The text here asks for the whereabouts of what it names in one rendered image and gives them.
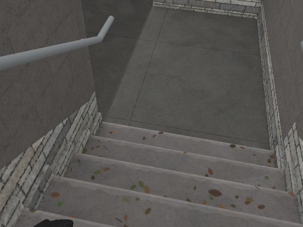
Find stairs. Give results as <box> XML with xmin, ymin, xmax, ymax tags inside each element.
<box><xmin>14</xmin><ymin>121</ymin><xmax>303</xmax><ymax>227</ymax></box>

